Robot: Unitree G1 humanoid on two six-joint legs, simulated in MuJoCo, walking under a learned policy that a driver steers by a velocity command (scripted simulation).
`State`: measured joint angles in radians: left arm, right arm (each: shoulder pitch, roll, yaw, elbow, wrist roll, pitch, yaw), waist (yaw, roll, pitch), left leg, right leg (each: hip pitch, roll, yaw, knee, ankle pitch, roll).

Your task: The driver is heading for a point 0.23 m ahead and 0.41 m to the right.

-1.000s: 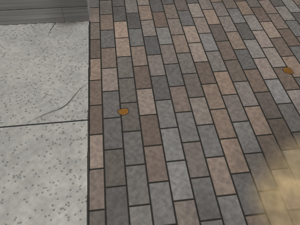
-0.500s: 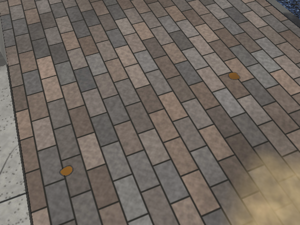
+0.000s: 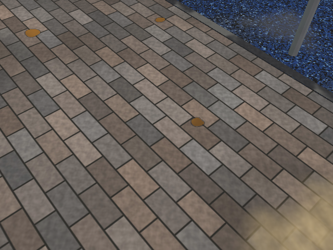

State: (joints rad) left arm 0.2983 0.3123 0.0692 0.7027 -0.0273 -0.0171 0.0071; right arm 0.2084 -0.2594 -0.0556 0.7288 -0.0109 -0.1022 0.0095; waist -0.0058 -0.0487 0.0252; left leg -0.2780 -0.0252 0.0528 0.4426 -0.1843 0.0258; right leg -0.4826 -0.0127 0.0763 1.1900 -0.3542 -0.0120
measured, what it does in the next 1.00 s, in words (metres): walks ahead, turning right: right foot, then left foot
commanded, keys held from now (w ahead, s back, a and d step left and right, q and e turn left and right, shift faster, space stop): w+e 0.92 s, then e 0.08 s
